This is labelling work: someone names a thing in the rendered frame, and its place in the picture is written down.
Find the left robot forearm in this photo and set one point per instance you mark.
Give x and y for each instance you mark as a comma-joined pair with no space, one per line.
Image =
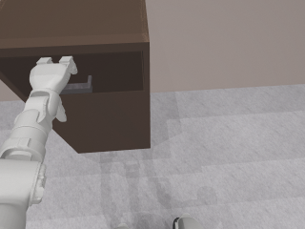
31,128

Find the handle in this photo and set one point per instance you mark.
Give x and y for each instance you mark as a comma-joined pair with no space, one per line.
79,88

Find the left robot shin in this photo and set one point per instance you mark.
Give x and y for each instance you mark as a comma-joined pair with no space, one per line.
122,225

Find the cabinet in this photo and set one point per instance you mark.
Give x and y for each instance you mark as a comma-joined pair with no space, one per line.
96,122

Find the left robot hand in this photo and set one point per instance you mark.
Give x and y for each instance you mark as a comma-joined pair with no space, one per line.
53,76

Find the left robot upper arm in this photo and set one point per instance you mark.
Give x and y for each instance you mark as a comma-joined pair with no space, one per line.
22,184

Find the drawer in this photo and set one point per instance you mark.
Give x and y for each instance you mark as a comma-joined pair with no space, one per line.
110,71

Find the right robot thigh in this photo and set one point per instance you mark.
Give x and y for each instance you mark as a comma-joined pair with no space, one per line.
187,223

